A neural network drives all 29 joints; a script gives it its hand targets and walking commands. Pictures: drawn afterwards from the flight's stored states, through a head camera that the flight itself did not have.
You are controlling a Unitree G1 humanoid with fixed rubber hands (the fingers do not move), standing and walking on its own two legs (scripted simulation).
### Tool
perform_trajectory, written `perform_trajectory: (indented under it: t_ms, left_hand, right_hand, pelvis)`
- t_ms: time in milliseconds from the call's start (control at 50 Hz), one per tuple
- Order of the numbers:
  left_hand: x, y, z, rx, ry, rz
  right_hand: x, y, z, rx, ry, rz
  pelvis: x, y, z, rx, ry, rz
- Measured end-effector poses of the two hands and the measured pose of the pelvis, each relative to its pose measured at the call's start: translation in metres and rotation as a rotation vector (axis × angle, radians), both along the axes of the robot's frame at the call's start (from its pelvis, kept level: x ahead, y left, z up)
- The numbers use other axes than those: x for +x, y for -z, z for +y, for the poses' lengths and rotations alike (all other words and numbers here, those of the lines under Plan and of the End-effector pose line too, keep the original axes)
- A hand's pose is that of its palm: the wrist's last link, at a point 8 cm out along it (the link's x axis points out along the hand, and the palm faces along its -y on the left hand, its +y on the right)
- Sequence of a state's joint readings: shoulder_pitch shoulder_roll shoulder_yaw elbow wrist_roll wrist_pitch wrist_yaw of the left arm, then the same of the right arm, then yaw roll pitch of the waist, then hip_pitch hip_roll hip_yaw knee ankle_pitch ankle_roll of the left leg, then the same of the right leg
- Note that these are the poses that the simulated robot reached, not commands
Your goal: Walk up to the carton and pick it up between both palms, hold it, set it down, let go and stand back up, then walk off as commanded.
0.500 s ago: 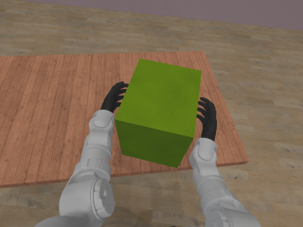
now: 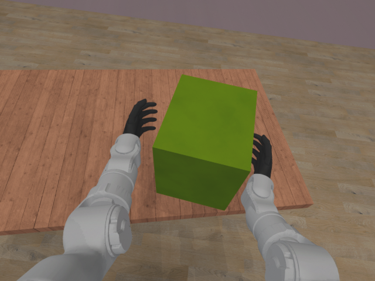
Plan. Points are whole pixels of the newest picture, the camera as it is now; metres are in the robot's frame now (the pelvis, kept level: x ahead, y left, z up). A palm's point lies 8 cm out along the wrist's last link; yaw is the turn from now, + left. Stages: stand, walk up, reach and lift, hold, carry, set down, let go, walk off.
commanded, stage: set down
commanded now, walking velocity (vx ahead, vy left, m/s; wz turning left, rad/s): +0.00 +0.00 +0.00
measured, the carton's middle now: (203, 144) +0.41 -0.03 +0.00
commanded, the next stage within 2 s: none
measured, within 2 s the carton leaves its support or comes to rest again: neither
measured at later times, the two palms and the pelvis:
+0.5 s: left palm (115, 159) +0.36 +0.17 +0.03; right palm (271, 191) +0.28 -0.17 +0.01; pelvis -0.04 +0.00 +0.00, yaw +0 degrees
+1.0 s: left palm (98, 189) +0.30 +0.20 +0.00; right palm (279, 216) +0.23 -0.18 +0.00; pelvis -0.04 +0.00 +0.00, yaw +0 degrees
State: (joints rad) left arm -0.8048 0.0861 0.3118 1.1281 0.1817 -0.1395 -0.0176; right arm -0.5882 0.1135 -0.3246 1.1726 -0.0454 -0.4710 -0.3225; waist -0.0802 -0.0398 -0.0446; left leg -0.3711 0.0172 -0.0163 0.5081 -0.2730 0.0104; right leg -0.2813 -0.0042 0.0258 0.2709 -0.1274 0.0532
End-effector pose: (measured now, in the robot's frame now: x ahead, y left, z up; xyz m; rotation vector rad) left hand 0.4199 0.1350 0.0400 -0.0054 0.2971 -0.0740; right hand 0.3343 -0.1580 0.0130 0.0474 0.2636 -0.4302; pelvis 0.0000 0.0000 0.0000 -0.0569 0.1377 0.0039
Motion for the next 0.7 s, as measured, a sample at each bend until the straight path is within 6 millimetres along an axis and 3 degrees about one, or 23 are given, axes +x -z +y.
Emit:
perform_trajectory:
  t_ms: [120,320,560,700]
  left_hand:
    - [-0.010,0.002,0.010,0.020,-0.003,0.011]
    - [-0.048,0.019,0.017,0.019,0.000,0.051]
    - [-0.067,0.012,0.038,0.016,-0.027,0.014]
    - [-0.084,0.032,0.046,0.019,-0.023,0.062]
  right_hand:
    - [-0.008,-0.001,-0.003,0.016,0.010,0.005]
    - [-0.028,-0.001,-0.011,0.005,-0.007,0.018]
    - [-0.053,0.001,-0.011,0.013,-0.018,0.040]
    - [-0.063,0.005,-0.012,0.003,-0.020,0.031]
  pelvis:
    - [-0.007,0.000,0.001,-0.002,0.000,-0.010]
    - [-0.024,0.000,-0.001,0.001,-0.001,-0.032]
    - [-0.039,0.001,-0.002,0.002,-0.002,-0.054]
    - [-0.039,0.001,-0.002,0.002,-0.002,-0.054]
